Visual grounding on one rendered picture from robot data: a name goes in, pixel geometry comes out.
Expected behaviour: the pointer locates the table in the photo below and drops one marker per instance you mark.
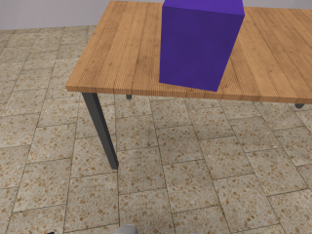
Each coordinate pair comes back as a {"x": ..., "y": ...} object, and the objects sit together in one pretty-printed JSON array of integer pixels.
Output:
[{"x": 271, "y": 61}]

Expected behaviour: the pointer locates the left robot thigh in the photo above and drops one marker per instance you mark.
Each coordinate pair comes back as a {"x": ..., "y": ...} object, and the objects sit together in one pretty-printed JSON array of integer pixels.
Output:
[{"x": 126, "y": 229}]

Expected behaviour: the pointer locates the carton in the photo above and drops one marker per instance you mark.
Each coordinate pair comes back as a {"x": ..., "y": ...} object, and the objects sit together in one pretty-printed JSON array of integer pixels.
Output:
[{"x": 197, "y": 38}]

